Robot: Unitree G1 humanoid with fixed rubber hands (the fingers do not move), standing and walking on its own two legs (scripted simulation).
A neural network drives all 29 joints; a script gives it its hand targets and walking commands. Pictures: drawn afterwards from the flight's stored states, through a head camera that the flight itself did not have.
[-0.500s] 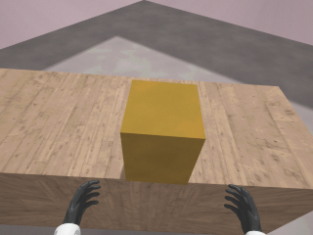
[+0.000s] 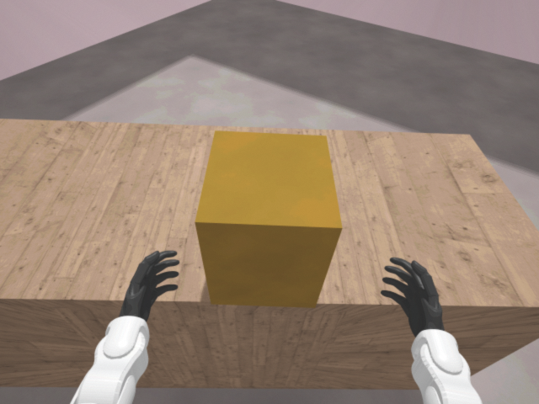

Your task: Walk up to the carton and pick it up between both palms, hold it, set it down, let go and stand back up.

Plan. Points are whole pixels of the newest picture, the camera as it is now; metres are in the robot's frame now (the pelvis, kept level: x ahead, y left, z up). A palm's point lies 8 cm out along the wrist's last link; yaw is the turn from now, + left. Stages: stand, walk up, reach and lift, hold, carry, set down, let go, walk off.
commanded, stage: reach and lift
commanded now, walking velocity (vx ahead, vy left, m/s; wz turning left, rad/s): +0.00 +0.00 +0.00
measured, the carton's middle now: (266, 222) +0.41 +0.02 +0.00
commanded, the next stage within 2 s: none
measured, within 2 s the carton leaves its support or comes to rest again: neither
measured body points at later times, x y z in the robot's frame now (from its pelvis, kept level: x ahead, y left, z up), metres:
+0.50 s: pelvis -0.01 +0.00 +0.00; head +0.00 +0.01 +0.45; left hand +0.33 +0.20 +0.07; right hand +0.32 -0.22 +0.07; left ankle +0.00 +0.11 -0.75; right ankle -0.01 -0.07 -0.75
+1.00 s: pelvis -0.01 +0.00 +0.00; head +0.01 +0.01 +0.45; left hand +0.40 +0.20 +0.14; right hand +0.38 -0.23 +0.13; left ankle +0.00 +0.11 -0.75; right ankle -0.01 -0.07 -0.75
